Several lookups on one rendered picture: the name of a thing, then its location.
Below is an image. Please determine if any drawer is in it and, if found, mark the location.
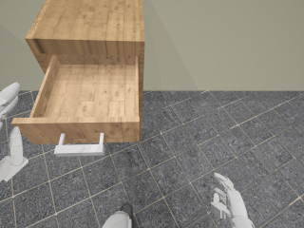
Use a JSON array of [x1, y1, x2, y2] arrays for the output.
[[11, 54, 140, 144]]

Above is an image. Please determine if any robot left shin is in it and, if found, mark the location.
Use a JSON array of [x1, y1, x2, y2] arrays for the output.
[[115, 211, 129, 217]]

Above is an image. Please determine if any robot left thigh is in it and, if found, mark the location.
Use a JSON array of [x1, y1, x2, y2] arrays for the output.
[[102, 214, 132, 228]]

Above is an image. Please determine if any right robot hand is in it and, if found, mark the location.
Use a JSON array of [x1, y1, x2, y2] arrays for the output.
[[211, 173, 248, 223]]

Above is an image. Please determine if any cabinet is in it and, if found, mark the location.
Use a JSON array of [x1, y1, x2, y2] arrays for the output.
[[25, 0, 145, 140]]

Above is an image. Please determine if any robot right forearm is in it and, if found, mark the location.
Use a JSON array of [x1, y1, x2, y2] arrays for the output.
[[230, 217, 255, 228]]

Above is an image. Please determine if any left robot hand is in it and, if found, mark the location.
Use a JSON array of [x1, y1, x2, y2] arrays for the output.
[[0, 82, 29, 181]]

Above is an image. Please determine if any handle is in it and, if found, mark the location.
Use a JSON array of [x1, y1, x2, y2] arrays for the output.
[[54, 132, 105, 157]]

